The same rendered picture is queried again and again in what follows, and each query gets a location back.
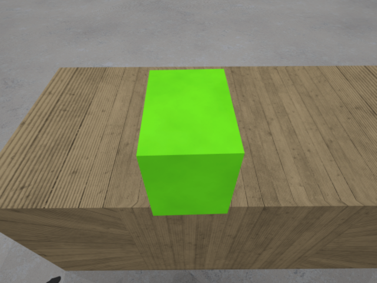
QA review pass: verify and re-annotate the carton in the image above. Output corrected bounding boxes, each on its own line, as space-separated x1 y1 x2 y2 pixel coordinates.
136 69 244 216

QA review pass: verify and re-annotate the pedestal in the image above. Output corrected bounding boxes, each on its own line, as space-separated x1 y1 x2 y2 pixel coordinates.
0 65 377 271

